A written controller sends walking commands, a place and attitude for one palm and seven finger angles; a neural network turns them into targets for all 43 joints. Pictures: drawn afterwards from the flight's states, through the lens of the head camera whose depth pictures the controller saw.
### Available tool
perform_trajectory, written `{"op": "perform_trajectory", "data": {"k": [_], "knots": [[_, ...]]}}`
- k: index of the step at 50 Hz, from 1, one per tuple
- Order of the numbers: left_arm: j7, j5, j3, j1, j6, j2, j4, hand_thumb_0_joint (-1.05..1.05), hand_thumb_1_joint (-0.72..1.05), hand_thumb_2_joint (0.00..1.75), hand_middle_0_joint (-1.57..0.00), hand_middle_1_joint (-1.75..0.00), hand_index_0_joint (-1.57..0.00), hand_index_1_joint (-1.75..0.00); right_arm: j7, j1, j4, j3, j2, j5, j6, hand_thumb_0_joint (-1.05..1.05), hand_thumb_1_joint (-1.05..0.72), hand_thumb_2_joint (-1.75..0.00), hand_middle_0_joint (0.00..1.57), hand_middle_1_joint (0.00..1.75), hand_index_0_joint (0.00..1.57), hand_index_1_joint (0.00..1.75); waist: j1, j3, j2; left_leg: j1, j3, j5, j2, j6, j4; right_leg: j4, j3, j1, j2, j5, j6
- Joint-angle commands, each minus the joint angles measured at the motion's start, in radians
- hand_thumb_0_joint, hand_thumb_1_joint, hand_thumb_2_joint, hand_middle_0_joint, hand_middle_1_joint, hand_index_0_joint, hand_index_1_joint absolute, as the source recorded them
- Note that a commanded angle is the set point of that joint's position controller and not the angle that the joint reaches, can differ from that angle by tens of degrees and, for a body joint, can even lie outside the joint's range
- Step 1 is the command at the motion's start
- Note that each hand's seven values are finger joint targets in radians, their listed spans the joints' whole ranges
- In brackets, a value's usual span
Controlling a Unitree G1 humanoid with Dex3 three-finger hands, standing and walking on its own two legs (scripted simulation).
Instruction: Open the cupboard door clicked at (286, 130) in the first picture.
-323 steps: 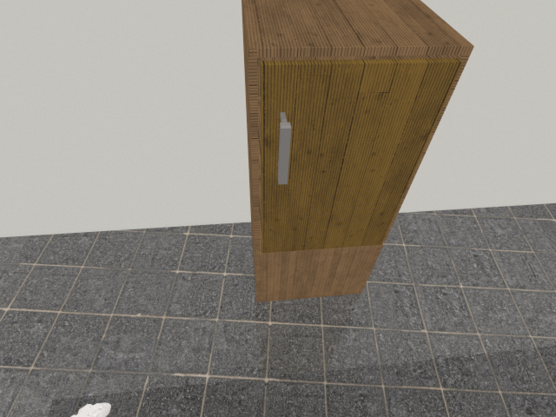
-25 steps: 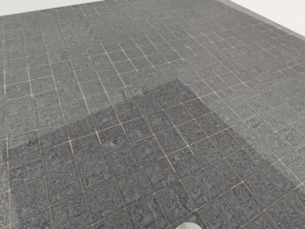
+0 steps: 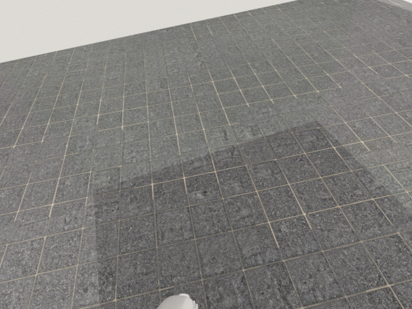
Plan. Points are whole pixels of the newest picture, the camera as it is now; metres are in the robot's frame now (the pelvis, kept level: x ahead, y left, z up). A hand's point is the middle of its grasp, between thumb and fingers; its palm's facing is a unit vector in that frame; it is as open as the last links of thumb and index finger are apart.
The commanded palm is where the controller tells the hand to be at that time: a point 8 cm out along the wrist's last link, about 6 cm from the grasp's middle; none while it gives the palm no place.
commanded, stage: turn to face it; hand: left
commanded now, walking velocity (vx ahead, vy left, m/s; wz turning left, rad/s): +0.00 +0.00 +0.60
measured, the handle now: out of the picture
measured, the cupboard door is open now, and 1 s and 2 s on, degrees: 0 0 0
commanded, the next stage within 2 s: none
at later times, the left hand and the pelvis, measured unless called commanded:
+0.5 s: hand out of the picture -0.05 +0.27 -0.19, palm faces +0.38 -0.88 -0.27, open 7.4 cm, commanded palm none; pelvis +0.00 +0.05 -0.01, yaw +19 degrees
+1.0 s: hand out of the picture +0.00 +0.22 -0.14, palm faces +0.59 -0.76 -0.29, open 7.4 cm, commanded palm none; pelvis +0.03 +0.00 +0.00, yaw +38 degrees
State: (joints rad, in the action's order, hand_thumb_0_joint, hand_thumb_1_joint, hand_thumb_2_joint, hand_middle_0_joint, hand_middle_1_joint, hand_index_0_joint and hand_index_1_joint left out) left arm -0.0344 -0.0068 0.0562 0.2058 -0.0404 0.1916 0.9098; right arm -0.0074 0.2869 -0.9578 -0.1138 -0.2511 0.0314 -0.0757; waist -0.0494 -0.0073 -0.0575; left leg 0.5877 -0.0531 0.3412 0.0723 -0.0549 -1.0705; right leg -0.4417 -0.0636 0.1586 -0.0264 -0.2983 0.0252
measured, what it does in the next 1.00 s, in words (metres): steps on the spot, turning left: left foot, then right foot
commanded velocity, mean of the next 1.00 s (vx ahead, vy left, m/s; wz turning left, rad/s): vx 0.00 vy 0.00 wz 0.60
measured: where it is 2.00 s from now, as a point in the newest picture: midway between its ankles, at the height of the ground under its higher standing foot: outside the picture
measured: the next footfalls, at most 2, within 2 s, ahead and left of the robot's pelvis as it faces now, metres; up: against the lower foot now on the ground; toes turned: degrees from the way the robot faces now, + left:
left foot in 0.36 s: +0.00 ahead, +0.16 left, +0.00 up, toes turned +20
right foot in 0.80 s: +0.13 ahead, -0.07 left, +0.00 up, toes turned +27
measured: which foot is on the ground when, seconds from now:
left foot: up 0.00-0.34, down 0.36-0.80, up 0.82-1.00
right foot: down 0.00-0.36, up 0.38-0.78, down 0.80-1.00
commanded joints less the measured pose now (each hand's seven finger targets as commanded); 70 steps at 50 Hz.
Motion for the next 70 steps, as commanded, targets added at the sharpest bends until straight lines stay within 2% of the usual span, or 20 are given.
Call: {"op": "perform_trajectory", "data": {"k": [1, 12, 16, 17, 18, 19, 20, 25, 32, 37, 38, 40, 41, 45, 57, 61, 63, 64, 67, 70], "knots": [[-0.007, -0.007, 0.022, -0.001, 0.059, 0.146, -0.074, 0.0, 0.9, 0.9, -0.2, -0.3, -0.2, -0.3, -0.012, -0.031, 0.08, -0.003, -0.064, -0.005, 0.02, 0.0, -0.9, -0.9, 0.2, 0.3, 0.2, 0.3, 0.029, -0.062, 0.216, 0.075, 0.035, -0.017, -0.089, -0.037, -0.13, 0.118, 0.083, -0.035, -0.265, 0.422, 0.065], [0.0, -0.026, 0.041, 0.153, 0.041, 0.214, -0.031, 0.0, 0.9, 0.9, -0.2, -0.3, -0.2, -0.3, -0.019, -0.239, 0.138, 0.034, -0.048, -0.017, 0.027, 0.0, -0.9, -0.9, 0.2, 0.3, 0.2, 0.3, 0.109, -0.009, 0.314, -0.108, 0.161, 0.081, -0.092, -0.015, 0.273, -0.01, -0.019, -0.14, -0.313, 0.708, 0.069], [0.005, -0.014, 0.053, 0.123, 0.039, 0.236, -0.038, 0.0, 0.9, 0.9, -0.2, -0.3, -0.2, -0.3, -0.01, -0.11, 0.118, 0.023, -0.099, -0.013, 0.05, 0.0, -0.9, -0.9, 0.2, 0.3, 0.2, 0.3, 0.036, 0.108, 0.253, -0.394, 0.188, -0.141, -0.062, 0.026, 0.612, -0.251, -0.112, -0.1, -0.304, 0.709, 0.004], [0.01, -0.005, 0.049, 0.112, 0.04, 0.212, -0.053, 0.0, 0.9, 0.9, -0.2, -0.3, -0.2, -0.3, -0.007, -0.033, 0.102, 0.002, -0.18, -0.009, 0.06, 0.0, -0.9, -0.9, 0.2, 0.3, 0.2, 0.3, -0.009, 0.18, 0.086, -0.636, 0.055, -0.399, -0.187, 0.075, 0.667, -0.459, -0.133, 0.093, -0.258, 0.479, -0.047], [0.018, 0.001, 0.03, 0.084, 0.041, 0.141, -0.098, 0.0, 0.9, 0.9, -0.2, -0.3, -0.2, -0.3, 0.002, 0.038, 0.092, -0.027, -0.295, -0.016, 0.067, 0.0, -0.9, -0.9, 0.2, 0.3, 0.2, 0.3, -0.053, 0.226, -0.24, -0.816, -0.321, -0.952, -0.483, 0.225, 0.627, -0.676, -0.101, 0.43, -0.107, -0.336, -0.123], [0.008, -0.009, 0.029, 0.036, 0.023, 0.154, -0.119, 0.0, 0.9, 0.9, -0.2, -0.3, -0.2, -0.3, 0.004, 0.082, 0.068, -0.025, -0.3, -0.029, 0.057, 0.0, -0.9, -0.9, 0.2, 0.3, 0.2, 0.3, -0.059, 0.238, -0.168, -0.779, -0.278, -1.099, -0.525, 0.296, 0.601, -0.754, 0.011, 0.455, -0.117, -0.384, -0.112], [0.008, -0.011, 0.031, 0.011, 0.019, 0.149, -0.126, 0.0, 0.9, 0.9, -0.2, -0.3, -0.2, -0.3, 0.013, 0.039, 0.077, -0.017, -0.266, -0.022, 0.057, 0.0, -0.9, -0.9, 0.2, 0.3, 0.2, 0.3, -0.04, 0.162, -0.098, -0.718, -0.205, -1.055, -0.492, 0.293, 0.607, -0.779, 0.022, 0.482, -0.131, -0.33, -0.114], [0.021, -0.01, 0.038, 0.036, 0.009, 0.149, -0.074, 0.0, 0.9, 0.9, -0.2, -0.3, -0.2, -0.3, 0.023, -0.151, 0.127, 0.012, -0.184, -0.012, 0.067, 0.0, -0.9, -0.9, 0.2, 0.3, 0.2, 0.3, 0.042, 0.033, -0.114, -0.446, -0.107, -0.737, -0.29, 0.199, 0.665, -0.706, 0.045, 0.372, -0.088, -0.132, -0.13], [0.017, -0.008, 0.033, -0.051, 0.008, 0.141, -0.125, 0.0, 0.9, 0.9, -0.2, -0.3, -0.2, -0.3, 0.015, -0.11, 0.129, 0.001, -0.194, -0.006, 0.058, 0.0, -0.9, -0.9, 0.2, 0.3, 0.2, 0.3, 0.025, 0.01, -0.109, -0.385, -0.239, -0.518, -0.278, 0.223, 0.693, -0.488, 0.049, 0.308, -0.041, -0.128, -0.129], [0.013, 0.001, 0.033, 0.028, 0.034, 0.142, -0.125, 0.0, 0.9, 0.9, -0.2, -0.3, -0.2, -0.3, 0.015, -0.149, 0.146, -0.012, -0.193, -0.009, 0.051, 0.0, -0.9, -0.9, 0.2, 0.3, 0.2, 0.3, 0.073, 0.064, -0.099, -0.305, -0.296, -0.533, -0.229, 0.184, 0.572, -0.131, 0.028, 0.057, 0.012, 0.007, -0.114], [0.01, 0.0, 0.039, 0.071, 0.046, 0.164, -0.116, 0.0, 0.9, 0.9, -0.2, -0.3, -0.2, -0.3, 0.012, -0.143, 0.151, -0.01, -0.168, -0.016, 0.052, 0.0, -0.9, -0.9, 0.2, 0.3, 0.2, 0.3, 0.095, 0.09, -0.037, -0.239, -0.269, -0.406, -0.182, 0.138, 0.502, 0.031, 0.051, -0.069, -0.031, 0.116, -0.11], [-0.002, -0.019, 0.065, 0.094, 0.056, 0.319, -0.125, 0.0, 0.9, 0.9, -0.2, -0.3, -0.2, -0.3, 0.008, -0.101, 0.181, 0.005, -0.074, -0.021, 0.055, 0.0, -0.9, -0.9, 0.2, 0.3, 0.2, 0.3, 0.104, 0.124, 0.387, 0.029, -0.015, 0.295, 0.014, 0.002, 0.078, 0.137, 0.467, -0.197, -0.49, 0.382, 0.078], [-0.003, -0.014, 0.056, 0.075, 0.049, 0.291, -0.133, 0.0, 0.9, 0.9, -0.2, -0.3, -0.2, -0.3, 0.008, -0.103, 0.172, -0.005, -0.115, -0.013, 0.047, 0.0, -0.9, -0.9, 0.2, 0.3, 0.2, 0.3, 0.094, 0.099, 0.266, 0.0, -0.059, 0.268, -0.044, 0.015, -0.078, 0.124, 0.386, -0.09, -0.476, 0.34, 0.124], [-0.001, -0.012, 0.023, -0.073, 0.052, 0.172, -0.155, 0.0, 0.9, 0.9, -0.2, -0.3, -0.2, -0.3, -0.018, -0.07, 0.103, -0.002, -0.091, -0.006, 0.022, 0.0, -0.9, -0.9, 0.2, 0.3, 0.2, 0.3, 0.023, -0.026, 0.252, -0.007, 0.004, 0.041, -0.101, -0.012, -0.21, 0.124, 0.106, 0.044, -0.298, 0.273, 0.061], [0.002, -0.027, 0.05, 0.067, 0.038, 0.235, -0.075, 0.0, 0.9, 0.9, -0.2, -0.3, -0.2, -0.3, -0.024, -0.185, 0.126, 0.028, -0.052, -0.021, 0.031, 0.0, -0.9, -0.9, 0.2, 0.3, 0.2, 0.3, 0.095, 0.018, 0.275, -0.147, 0.143, 0.109, -0.118, -0.011, 0.263, 0.038, -0.039, -0.079, -0.37, 0.434, 0.089], [0.009, -0.012, 0.056, 0.061, 0.025, 0.233, -0.066, 0.0, 0.9, 0.9, -0.2, -0.3, -0.2, -0.3, -0.019, -0.06, 0.101, 0.018, -0.097, -0.018, 0.052, 0.0, -0.9, -0.9, 0.2, 0.3, 0.2, 0.3, 0.029, 0.107, 0.174, -0.422, 0.15, -0.165, -0.101, 0.021, 0.622, -0.208, -0.133, 0.005, -0.332, 0.396, -0.005], [0.015, -0.003, 0.025, 0.004, 0.017, 0.121, -0.14, 0.0, 0.9, 0.9, -0.2, -0.3, -0.2, -0.3, -0.002, 0.065, 0.086, -0.026, -0.288, -0.018, 0.063, 0.0, -0.9, -0.9, 0.2, 0.3, 0.2, 0.3, -0.046, 0.146, -0.305, -0.658, -0.365, -0.873, -0.493, 0.232, 0.696, -0.615, -0.106, 0.452, -0.11, -0.42, -0.136], [0.01, -0.012, 0.027, -0.039, 0.008, 0.152, -0.147, 0.0, 0.9, 0.9, -0.2, -0.3, -0.2, -0.3, 0.004, 0.096, 0.061, -0.021, -0.28, -0.015, 0.057, 0.0, -0.9, -0.9, 0.2, 0.3, 0.2, 0.3, -0.053, 0.153, -0.163, -0.633, -0.305, -0.85, -0.52, 0.29, 0.663, -0.719, -0.006, 0.447, -0.126, -0.386, -0.114], [0.017, -0.011, 0.036, -0.046, 0.007, 0.152, -0.097, 0.0, 0.9, 0.9, -0.2, -0.3, -0.2, -0.3, 0.027, -0.059, 0.098, 0.006, -0.192, -0.012, 0.065, 0.0, -0.9, -0.9, 0.2, 0.3, 0.2, 0.3, 0.008, 0.057, -0.154, -0.5, -0.182, -0.713, -0.353, 0.217, 0.672, -0.783, 0.049, 0.46, -0.123, -0.171, -0.122], [0.023, -0.01, 0.036, 0.002, 0.005, 0.15, -0.072, 0.0, 0.9, 0.9, -0.2, -0.3, -0.2, -0.3, 0.026, -0.096, 0.114, 0.015, -0.176, -0.014, 0.072, 0.0, -0.9, -0.9, 0.2, 0.3, 0.2, 0.3, 0.038, 0.046, -0.092, -0.47, -0.136, -0.675, -0.29, 0.194, 0.691, -0.744, 0.044, 0.407, -0.095, -0.092, -0.133]]}}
